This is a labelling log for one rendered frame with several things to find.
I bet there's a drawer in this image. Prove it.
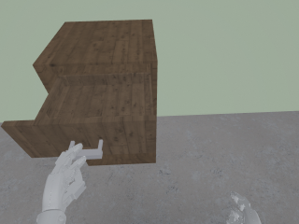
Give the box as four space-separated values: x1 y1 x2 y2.
1 72 156 158

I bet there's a cabinet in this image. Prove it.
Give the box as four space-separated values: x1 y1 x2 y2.
33 19 158 166

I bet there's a left robot forearm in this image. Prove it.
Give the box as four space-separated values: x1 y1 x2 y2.
36 209 66 224

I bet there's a robot right hand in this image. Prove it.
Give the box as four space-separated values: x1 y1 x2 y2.
226 191 262 224

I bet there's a robot left hand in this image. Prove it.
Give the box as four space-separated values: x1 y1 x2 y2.
42 143 87 212

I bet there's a handle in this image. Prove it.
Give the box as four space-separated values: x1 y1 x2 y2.
65 139 104 161

